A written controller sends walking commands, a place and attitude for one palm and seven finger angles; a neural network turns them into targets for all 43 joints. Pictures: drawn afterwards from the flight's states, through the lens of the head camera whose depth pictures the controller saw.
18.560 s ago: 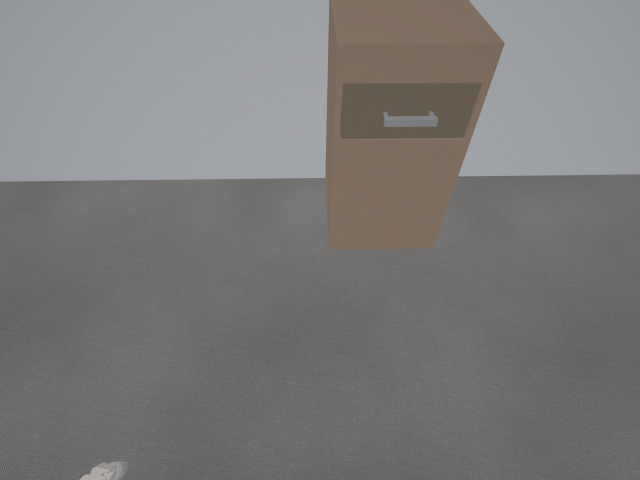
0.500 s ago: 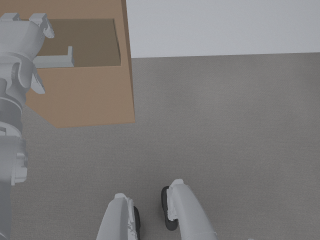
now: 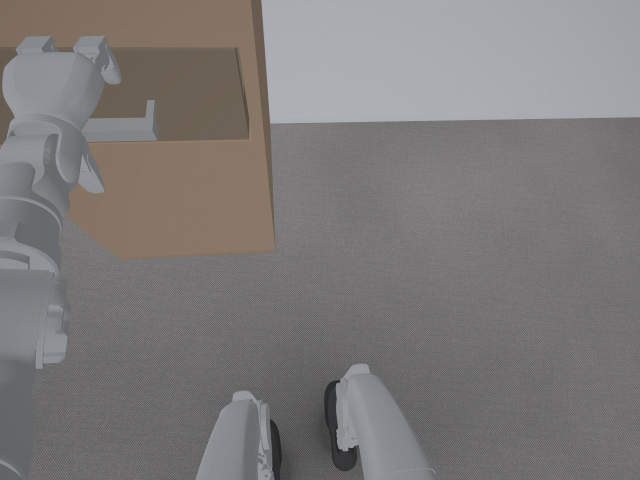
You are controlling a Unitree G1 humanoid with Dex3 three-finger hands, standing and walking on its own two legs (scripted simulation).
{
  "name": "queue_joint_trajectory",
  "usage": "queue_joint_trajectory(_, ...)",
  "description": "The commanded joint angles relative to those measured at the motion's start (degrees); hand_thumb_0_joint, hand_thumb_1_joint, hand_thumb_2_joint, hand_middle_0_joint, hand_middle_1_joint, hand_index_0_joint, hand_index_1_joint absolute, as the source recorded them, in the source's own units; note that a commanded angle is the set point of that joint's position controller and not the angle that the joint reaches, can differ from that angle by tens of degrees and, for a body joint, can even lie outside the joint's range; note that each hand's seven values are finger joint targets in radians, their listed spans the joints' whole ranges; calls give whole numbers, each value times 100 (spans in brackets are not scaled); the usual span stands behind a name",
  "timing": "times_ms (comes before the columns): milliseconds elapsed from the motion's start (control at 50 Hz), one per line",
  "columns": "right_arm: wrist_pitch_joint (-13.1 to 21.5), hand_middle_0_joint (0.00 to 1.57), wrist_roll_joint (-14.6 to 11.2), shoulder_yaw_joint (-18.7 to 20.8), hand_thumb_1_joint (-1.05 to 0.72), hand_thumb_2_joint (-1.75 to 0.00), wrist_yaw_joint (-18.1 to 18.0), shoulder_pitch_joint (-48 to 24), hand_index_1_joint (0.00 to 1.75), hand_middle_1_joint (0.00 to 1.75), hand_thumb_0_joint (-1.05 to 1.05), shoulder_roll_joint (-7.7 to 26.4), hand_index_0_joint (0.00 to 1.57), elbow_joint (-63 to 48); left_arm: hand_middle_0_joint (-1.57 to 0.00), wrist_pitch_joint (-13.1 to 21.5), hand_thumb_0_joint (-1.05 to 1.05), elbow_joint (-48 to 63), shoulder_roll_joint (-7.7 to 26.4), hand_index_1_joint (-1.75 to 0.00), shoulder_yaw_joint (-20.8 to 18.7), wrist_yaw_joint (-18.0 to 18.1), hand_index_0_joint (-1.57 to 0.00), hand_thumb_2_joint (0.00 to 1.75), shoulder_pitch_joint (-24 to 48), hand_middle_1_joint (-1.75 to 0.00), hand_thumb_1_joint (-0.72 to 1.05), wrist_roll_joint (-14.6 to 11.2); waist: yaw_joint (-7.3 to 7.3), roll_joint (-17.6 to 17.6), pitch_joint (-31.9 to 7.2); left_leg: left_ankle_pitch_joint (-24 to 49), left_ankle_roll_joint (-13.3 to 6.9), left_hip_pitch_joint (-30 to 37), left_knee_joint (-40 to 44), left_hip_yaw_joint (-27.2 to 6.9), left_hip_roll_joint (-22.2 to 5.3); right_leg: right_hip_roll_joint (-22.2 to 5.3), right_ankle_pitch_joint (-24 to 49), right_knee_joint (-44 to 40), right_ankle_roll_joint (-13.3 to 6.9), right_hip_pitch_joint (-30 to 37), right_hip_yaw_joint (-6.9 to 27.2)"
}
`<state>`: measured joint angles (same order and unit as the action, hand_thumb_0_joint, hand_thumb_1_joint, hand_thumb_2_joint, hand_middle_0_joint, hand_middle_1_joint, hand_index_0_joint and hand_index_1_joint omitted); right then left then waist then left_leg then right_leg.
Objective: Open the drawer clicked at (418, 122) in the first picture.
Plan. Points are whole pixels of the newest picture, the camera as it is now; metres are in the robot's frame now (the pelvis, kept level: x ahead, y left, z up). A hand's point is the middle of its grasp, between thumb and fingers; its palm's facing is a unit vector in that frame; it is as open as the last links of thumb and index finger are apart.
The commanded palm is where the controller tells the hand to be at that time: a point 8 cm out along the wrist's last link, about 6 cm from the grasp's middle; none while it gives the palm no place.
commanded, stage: lower the fingers behind the handle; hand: left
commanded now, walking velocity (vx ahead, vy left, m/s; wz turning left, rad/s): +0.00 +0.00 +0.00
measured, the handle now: (98, 118) +0.60 +0.24 -0.02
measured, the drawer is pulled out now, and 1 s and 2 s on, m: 0.00 0.00 0.00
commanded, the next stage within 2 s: close the thumb around the handle in 1.40 s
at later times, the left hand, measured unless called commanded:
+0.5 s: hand (84, 125) +0.55 +0.23 +0.03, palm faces -0.04 +0.03 -1.00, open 13.8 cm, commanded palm +0.56 +0.25 +0.02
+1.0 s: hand (97, 152) +0.56 +0.24 -0.03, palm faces +0.02 +0.01 -1.00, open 13.5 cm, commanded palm +0.57 +0.23 -0.01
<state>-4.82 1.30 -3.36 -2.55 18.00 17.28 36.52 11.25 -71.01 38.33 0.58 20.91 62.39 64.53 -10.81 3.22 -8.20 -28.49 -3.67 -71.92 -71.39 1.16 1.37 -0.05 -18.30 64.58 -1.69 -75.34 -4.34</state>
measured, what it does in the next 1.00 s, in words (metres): lowers itself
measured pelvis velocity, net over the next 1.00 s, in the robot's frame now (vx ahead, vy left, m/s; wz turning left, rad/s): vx -0.02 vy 0.00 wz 0.00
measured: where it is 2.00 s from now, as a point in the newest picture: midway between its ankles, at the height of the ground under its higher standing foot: (306, 461)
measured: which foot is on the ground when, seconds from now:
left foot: down 0.00-1.00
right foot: down 0.00-1.00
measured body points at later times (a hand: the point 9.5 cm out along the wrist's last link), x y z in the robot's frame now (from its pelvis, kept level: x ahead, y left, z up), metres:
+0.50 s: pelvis -0.03 -0.01 -0.03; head +0.14 -0.01 +0.38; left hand +0.55 +0.23 +0.08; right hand +0.00 -0.29 -0.15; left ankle +0.04 +0.08 -0.62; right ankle +0.10 -0.11 -0.62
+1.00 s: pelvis -0.02 +0.00 -0.06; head +0.18 +0.02 +0.35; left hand +0.55 +0.24 +0.02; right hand +0.01 -0.27 -0.18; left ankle +0.04 +0.08 -0.62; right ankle +0.10 -0.11 -0.62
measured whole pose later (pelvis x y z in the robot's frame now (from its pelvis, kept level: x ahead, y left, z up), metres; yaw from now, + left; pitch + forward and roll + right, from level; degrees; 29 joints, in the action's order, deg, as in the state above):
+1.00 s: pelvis -0.02 +0.00 -0.06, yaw +0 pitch +34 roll -4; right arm -3.4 1.1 -5.1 -1.5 15.0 15.5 37.4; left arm 9.1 -70.3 40.8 2.1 21.9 66.1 65.0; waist -11.3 3.4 -8.7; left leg -31.5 -3.5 -87.2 -85.0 -1.1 2.7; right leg 0.3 -20.9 76.8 -2.1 -89.8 -5.7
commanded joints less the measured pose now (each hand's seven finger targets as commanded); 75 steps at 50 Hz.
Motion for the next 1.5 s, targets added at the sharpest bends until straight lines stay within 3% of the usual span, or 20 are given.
queue_joint_trajectory(0, 49, 20, 0, 362, -90, -90, -49, 1059, 30, 30, 0, 1057, 20, -144, -30, -662, 0, 246, 1824, -120, -310, -5, -30, 30, 2240, -120, -50, 17, -303, 99, -2277, -252, -2, 665, 1109, -373, 58, 176, -784, -823, 13, 1953, 359)
queue_joint_trajectory(260, 191, 20, -126, 262, -90, -90, -139, 940, 30, 30, 0, 1074, 20, -262, -30, -838, 0, -108, 1967, -120, -81, -407, -30, 30, 2198, -120, -50, 102, -408, -16, -2186, -895, -52, -101, 741, -187, 120, 130, -1441, -738, 19, 1851, 503)
queue_joint_trajectory(400, 291, 20, -191, 182, -90, -90, -258, 840, 30, 30, 0, 1084, 20, -390, -30, -623, 0, -66, 2235, -120, -68, -711, -30, 30, 2014, -120, -50, 65, -350, -31, -2218, -1089, -47, -501, 447, -122, 154, 96, -1923, -653, 4, 1721, 671)
queue_joint_trajectory(500, 376, 20, -212, 189, -90, -90, -304, 843, 30, 30, 0, 1072, 20, -436, -30, -423, 0, 58, 2071, -120, 24, -865, -30, 30, 1995, -120, -50, -27, -418, -4, -2194, -1183, -52, -620, 293, -191, 125, 113, -1970, -467, -15, 1410, 668)
queue_joint_trajectory(520, 416, 20, -192, 213, -90, -90, -315, 911, 30, 30, 0, 1041, 20, -399, -30, -269, 0, 309, 2118, -120, -67, -917, -30, 30, 2182, -120, -50, -88, -488, -105, -2228, -1193, -72, -690, 211, -233, 88, 122, -1915, -376, -10, 1335, 659)
queue_joint_trajectory(580, 529, 20, -92, 262, -90, -90, -322, 1075, 30, 30, 0, 986, 20, -355, -30, 370, 0, 1233, 2498, -120, -408, -986, -30, 30, 2532, -120, -50, -128, -406, 443, -2811, -1072, -85, -806, -59, -305, 64, 151, -1632, 8, -48, 1349, 706)
queue_joint_trajectory(640, 552, 20, -50, 306, -90, -90, -245, 1147, 30, 30, 0, 1003, 20, -280, -30, 501, 0, 1186, 2490, -120, -579, -795, -30, 30, 2331, -120, -50, -171, -355, 510, -3055, -998, -74, -779, -110, -381, 74, 178, -1459, 192, -40, 1216, 588)
queue_joint_trajectory(680, 531, 20, -5, 319, -90, -90, -195, 1209, 30, 30, 0, 1042, 20, -194, -30, 536, 0, 1453, 2788, -120, -848, -553, -30, 30, 2511, -120, -50, -113, -290, 649, -3398, -755, -52, -601, -155, -469, 51, 207, -1255, 351, -41, 1148, 532)
queue_joint_trajectory(720, 480, 20, 9, 390, -90, -90, -106, 1323, 30, 30, 0, 1033, 20, -77, -30, 358, 0, 1321, 2428, -120, -689, -288, -30, 30, 2604, -120, -50, -87, -404, 714, -3578, -447, -7, -256, -135, -595, 33, 228, -1016, 440, -36, 907, 392)
queue_joint_trajectory(780, 324, 20, 28, 372, -90, -90, 6, 1346, 30, 30, 0, 1099, 20, 54, -30, -85, 0, 926, 2317, -120, -694, -37, -30, 30, 2503, -120, -50, -149, -404, 639, -3350, -362, 38, -137, -48, -659, 20, 235, -920, 398, -11, 772, 283)
queue_joint_trajectory(920, 123, 20, -23, 242, -90, -90, 14, 1145, 30, 30, 0, 1058, 20, 67, -30, -912, 0, 332, 1982, -120, -242, -90, -30, 30, 2806, -120, -50, -11, -587, 529, -2812, -562, -6, -256, 127, -566, 48, 205, -993, 203, -6, 850, 230)
queue_joint_trajectory(980, 109, 20, -42, 196, -90, -90, -21, 1024, 30, 30, 0, 1059, 20, -3, -30, -951, 0, 111, 1999, -120, -159, -263, -30, 30, 2636, -120, -50, 53, -605, 416, -2513, -845, -39, -501, 102, -503, 70, 196, -1197, 161, -6, 855, 255)
queue_joint_trajectory(1080, 212, 20, -36, 190, -90, -90, -73, 896, 30, 30, 0, 1013, 20, -176, -30, -643, 0, 298, 1963, -120, -146, -458, -30, 30, 2500, -120, -50, 88, -550, 472, -2333, -1028, -49, -639, 53, -473, 72, 189, -1345, 189, -26, 790, 295)
queue_joint_trajectory(1200, 342, 20, -18, 259, -90, -90, -68, 930, 30, 30, 0, 1005, 20, -263, -30, -291, 0, 562, 1921, -120, -205, -454, -30, 30, 2344, -120, -50, 99, -473, 503, -2504, -1046, -41, -724, -77, -479, 71, 193, -1399, 313, -43, 720, 330)
queue_joint_trajectory(1240, 360, 20, 4, 287, -90, -90, -48, 1005, 30, 30, 0, 1026, 20, -231, -30, -228, 0, 753, 1991, -120, -292, -382, -30, 30, 2469, -120, -50, 98, -444, 703, -2710, -955, -12, -549, -75, -548, 53, 195, -1307, 396, -50, 635, 302)
queue_joint_trajectory(1260, 355, 20, 9, 306, -90, -90, -34, 1047, 30, 30, 0, 1038, 20, -216, -30, -226, 0, 821, 2058, -120, -357, -343, -30, 30, 2473, -120, -50, 111, -422, 690, -2914, -877, -10, -481, -106, -555, 55, 201, -1265, 422, -50, 683, 304)
queue_joint_trajectory(1320, 333, 20, 2, 318, -90, -90, -8, 1107, 30, 30, 0, 1028, 20, -148, -30, -332, 0, 760, 1900, -120, -292, -277, -30, 30, 2483, -120, -50, 84, -460, 611, -2876, -807, 5, -422, -45, -605, 39, 205, -1204, 406, -43, 655, 273)
queue_joint_trajectory(1360, 287, 20, 12, 323, -90, -90, 24, 1189, 30, 30, 0, 1077, 20, -98, -30, -411, 0, 850, 2151, -120, -464, -233, -30, 30, 2511, -120, -50, 82, -374, 669, -3159, -706, 18, -313, -50, -616, 39, 215, -1145, 422, -42, 781, 262)
queue_joint_trajectory(1420, 246, 20, -6, 289, -90, -90, 25, 1174, 30, 30, 0, 1035, 20, -66, -30, -554, 0, 769, 2091, -120, -396, -260, -30, 30, 2551, -120, -50, 40, -435, 487, -2993, -753, -18, -492, -8, -542, 48, 223, -1190, 300, -29, 963, 300)
queue_joint_trajectory(1480, 207, 20, -20, 246, -90, -90, 13, 1167, 30, 30, 0, 1048, 20, -64, -30, -596, 0, 774, 2386, -120, -529, -333, -30, 30, 2432, -120, -50, 23, -335, 484, -3015, -809, -41, -626, -7, -451, 77, 219, -1274, 215, -20, 1199, 366)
